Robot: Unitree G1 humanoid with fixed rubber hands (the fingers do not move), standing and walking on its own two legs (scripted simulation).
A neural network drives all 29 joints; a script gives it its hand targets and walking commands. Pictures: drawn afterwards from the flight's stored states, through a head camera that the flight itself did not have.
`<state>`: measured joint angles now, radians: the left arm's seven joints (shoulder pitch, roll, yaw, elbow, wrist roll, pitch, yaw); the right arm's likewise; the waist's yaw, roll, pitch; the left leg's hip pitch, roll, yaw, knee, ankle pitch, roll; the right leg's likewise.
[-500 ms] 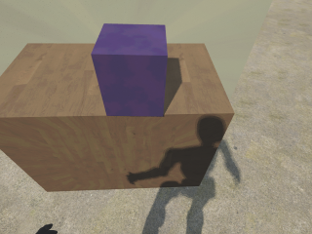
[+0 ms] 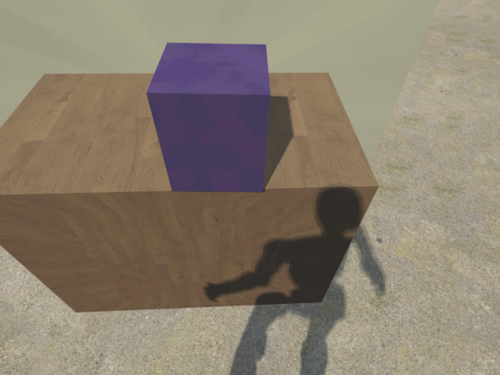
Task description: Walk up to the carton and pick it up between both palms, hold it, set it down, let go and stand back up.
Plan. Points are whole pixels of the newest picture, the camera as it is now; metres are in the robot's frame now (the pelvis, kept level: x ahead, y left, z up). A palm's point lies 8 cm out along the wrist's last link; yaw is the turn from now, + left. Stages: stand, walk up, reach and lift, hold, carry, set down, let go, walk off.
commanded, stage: walk up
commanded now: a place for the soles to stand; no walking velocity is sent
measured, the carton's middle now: (217, 120) +0.63 +0.11 +0.07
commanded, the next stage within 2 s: none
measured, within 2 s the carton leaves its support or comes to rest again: neither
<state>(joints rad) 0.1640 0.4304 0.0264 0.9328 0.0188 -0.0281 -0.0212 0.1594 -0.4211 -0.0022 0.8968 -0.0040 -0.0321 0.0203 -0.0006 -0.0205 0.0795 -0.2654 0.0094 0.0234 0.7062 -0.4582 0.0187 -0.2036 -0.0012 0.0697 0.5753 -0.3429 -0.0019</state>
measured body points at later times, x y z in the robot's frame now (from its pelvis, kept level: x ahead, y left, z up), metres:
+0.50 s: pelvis +0.11 +0.15 +0.01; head +0.12 +0.18 +0.46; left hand +0.17 +0.47 -0.12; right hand +0.14 -0.18 -0.07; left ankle +0.12 +0.19 -0.73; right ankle +0.12 -0.06 -0.64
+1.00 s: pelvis +0.23 +0.11 +0.00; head +0.25 +0.10 +0.44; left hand +0.38 +0.43 -0.10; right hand +0.23 -0.22 -0.12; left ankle +0.12 +0.19 -0.73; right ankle +0.32 +0.01 -0.72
